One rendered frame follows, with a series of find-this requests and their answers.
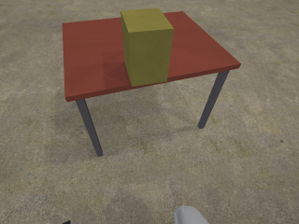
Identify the table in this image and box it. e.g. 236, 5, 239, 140
62, 11, 241, 157

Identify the carton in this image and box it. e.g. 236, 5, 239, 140
121, 8, 174, 87

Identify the robot right thigh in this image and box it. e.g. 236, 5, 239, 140
173, 206, 209, 224

